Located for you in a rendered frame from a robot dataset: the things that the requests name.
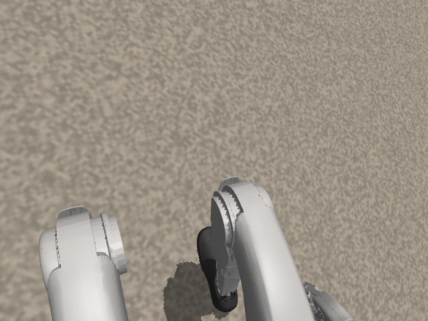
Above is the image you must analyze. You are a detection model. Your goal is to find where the right robot foot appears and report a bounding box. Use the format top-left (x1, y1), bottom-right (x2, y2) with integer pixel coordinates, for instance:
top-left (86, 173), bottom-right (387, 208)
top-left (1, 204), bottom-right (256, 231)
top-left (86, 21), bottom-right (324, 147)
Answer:
top-left (197, 227), bottom-right (238, 312)

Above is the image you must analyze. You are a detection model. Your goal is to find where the right robot hand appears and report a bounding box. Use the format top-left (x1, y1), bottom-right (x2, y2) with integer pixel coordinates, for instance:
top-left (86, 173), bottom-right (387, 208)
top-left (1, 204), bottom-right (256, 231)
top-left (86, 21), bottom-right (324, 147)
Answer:
top-left (303, 282), bottom-right (353, 321)

